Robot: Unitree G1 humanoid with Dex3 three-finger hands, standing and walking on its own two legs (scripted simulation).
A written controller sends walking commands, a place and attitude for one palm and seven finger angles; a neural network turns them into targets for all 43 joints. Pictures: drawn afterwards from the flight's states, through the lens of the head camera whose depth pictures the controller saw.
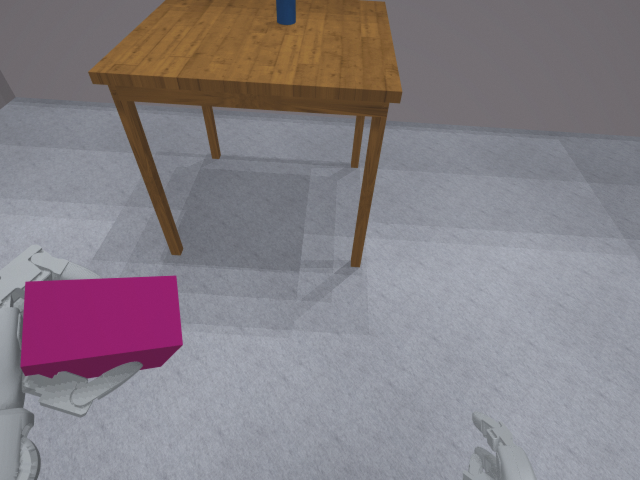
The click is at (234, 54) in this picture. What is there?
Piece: table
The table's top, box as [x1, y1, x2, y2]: [88, 0, 401, 102]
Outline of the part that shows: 88,71 92,82 101,84 385,102 399,102 401,95 401,87 384,2 380,1 296,0 296,22 291,25 282,25 276,22 275,0 165,0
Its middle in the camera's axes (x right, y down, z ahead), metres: -0.18 -0.68 +1.30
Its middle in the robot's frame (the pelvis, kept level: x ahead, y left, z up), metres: +1.42 +0.25 -0.01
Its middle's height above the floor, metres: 0.76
